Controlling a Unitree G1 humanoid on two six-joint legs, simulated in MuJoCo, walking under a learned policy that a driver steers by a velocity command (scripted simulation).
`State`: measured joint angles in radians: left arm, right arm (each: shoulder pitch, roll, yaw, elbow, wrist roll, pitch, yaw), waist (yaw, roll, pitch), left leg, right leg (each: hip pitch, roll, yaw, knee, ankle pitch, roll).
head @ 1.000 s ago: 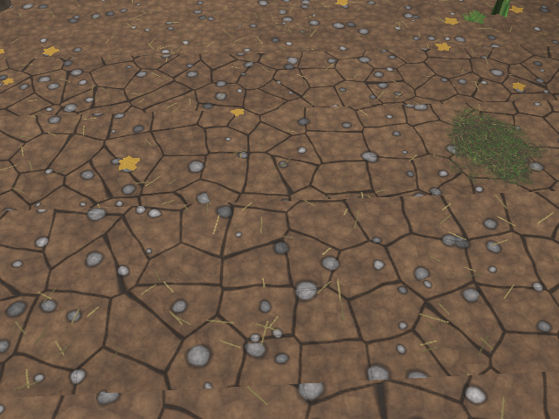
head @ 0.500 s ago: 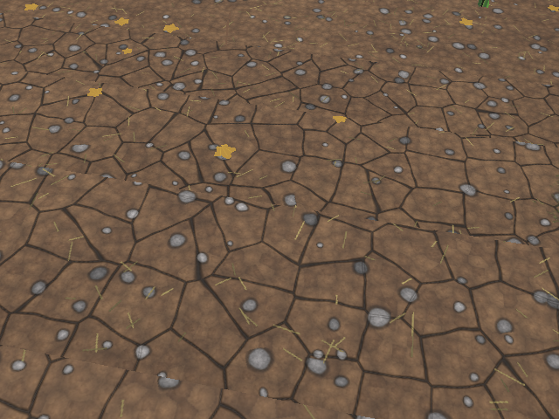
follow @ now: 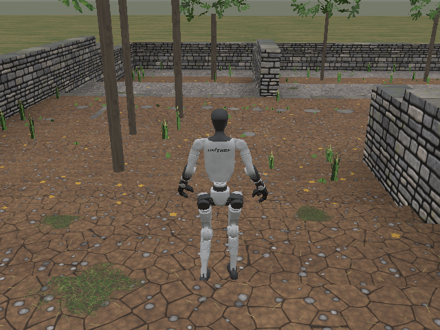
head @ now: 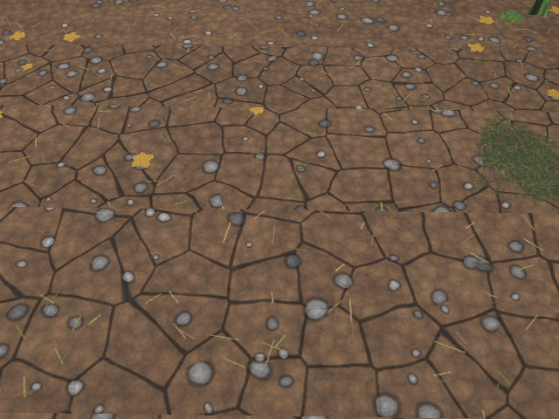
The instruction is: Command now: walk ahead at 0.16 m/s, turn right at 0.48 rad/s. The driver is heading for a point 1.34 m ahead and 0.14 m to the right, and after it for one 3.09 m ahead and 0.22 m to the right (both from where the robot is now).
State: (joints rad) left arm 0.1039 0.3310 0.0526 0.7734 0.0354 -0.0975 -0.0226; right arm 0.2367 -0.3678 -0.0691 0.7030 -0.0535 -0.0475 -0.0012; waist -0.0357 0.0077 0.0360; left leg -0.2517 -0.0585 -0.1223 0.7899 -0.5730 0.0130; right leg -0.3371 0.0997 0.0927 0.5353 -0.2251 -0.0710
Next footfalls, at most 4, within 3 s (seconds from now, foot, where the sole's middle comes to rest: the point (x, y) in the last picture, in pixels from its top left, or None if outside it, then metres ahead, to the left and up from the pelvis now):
0.18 left None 0.07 0.12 -0.77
0.66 right None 0.32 -0.20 -0.77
1.30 left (314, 334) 0.76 -0.10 -0.95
1.62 right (389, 259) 1.01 -0.36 -0.95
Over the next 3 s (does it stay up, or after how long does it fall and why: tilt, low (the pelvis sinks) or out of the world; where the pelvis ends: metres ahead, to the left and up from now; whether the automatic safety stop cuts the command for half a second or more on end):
stays up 1.56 0.00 -0.36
